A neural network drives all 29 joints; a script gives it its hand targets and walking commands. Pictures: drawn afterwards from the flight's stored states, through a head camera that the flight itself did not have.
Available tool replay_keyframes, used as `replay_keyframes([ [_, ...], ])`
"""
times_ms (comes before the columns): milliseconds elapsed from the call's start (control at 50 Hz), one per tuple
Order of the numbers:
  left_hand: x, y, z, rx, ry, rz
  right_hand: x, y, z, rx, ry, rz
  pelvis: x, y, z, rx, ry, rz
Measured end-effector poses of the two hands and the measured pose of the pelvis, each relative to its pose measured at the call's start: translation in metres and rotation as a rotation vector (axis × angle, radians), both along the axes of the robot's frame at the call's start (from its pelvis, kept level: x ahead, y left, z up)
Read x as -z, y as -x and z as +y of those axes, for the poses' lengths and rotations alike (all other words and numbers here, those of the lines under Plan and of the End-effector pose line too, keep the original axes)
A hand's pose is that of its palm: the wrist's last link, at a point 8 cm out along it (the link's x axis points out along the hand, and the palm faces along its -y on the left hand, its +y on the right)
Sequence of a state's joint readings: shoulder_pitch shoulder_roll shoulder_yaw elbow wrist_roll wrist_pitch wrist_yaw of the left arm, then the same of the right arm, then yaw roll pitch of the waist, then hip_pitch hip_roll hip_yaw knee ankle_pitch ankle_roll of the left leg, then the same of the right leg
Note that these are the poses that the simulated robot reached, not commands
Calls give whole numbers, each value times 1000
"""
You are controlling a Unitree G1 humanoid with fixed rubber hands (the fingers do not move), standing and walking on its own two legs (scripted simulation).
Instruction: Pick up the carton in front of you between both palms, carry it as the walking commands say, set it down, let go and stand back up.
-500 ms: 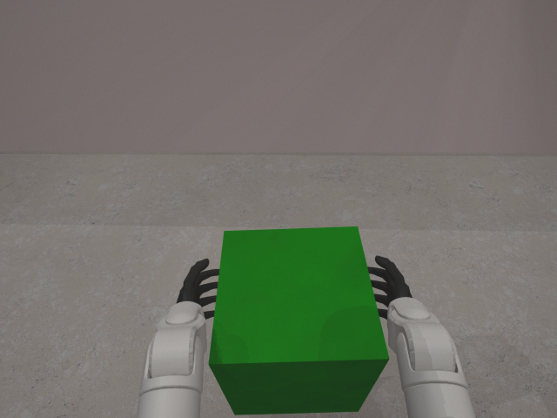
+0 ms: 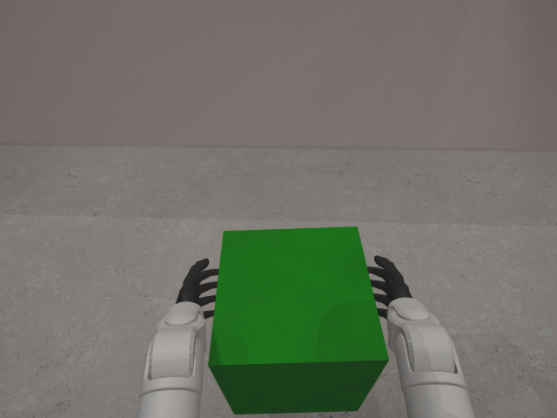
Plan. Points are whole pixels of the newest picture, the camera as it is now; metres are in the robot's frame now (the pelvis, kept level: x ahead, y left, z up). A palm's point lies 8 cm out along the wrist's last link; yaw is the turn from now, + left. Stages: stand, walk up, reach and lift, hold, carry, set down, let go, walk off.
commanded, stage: hold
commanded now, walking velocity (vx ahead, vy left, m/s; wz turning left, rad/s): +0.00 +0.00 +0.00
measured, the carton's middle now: (293, 324) +0.30 +0.00 -0.04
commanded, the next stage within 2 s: set down in 0.04 s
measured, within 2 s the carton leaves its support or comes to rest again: neither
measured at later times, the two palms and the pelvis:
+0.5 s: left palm (203, 307) +0.32 +0.15 -0.03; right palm (382, 300) +0.33 -0.15 -0.03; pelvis -0.05 -0.01 -0.04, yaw -1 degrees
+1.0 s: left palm (216, 330) +0.38 +0.16 -0.22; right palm (351, 318) +0.40 -0.14 -0.23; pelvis -0.04 -0.01 -0.15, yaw -1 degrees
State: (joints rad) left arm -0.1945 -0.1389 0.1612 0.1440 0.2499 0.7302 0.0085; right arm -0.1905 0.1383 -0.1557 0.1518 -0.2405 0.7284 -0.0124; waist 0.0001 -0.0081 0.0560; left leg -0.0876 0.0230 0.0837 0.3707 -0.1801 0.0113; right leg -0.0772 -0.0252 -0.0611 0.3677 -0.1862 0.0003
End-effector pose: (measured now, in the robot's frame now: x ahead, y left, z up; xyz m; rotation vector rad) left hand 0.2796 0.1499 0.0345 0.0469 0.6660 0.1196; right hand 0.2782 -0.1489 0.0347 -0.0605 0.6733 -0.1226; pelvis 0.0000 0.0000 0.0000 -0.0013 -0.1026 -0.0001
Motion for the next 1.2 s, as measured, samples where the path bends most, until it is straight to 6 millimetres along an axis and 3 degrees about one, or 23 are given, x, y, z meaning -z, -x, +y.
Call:
replay_keyframes([
  [180, 0, 7, -2, -22, 26, 2, 1, 6, -2, 16, -29, 2, 5, 23, -2, 2, -2, -56],
  [320, 8, -16, -4, -42, 60, -1, 8, -16, -3, 35, -53, -1, 18, 40, -4, 12, -2, -56],
  [400, 23, -29, -5, -43, 50, 18, 22, -31, -4, 23, -41, 18, 25, 46, -6, 12, -6, -6],
  [500, 63, -41, -3, -50, 32, 43, 63, -48, -2, -3, -27, 43, 36, 52, -8, 14, -11, 117],
  [680, 175, -56, 4, -67, 10, 29, 178, -71, 5, -45, -20, 30, 72, 57, -11, 11, -6, 419],
  [740, 204, -63, 4, -87, 30, 5, 207, -80, 6, -37, -34, 8, 90, 53, -12, 11, -7, 526],
  [980, 252, -96, 8, -137, 70, -6, 257, -119, 9, -35, -73, 1, 148, 38, -12, 12, -13, 768],
  [1200, 320, -107, 12, -155, 50, 12, 327, -137, 14, -75, -62, 19, 200, 49, -11, 13, -21, 875],
])
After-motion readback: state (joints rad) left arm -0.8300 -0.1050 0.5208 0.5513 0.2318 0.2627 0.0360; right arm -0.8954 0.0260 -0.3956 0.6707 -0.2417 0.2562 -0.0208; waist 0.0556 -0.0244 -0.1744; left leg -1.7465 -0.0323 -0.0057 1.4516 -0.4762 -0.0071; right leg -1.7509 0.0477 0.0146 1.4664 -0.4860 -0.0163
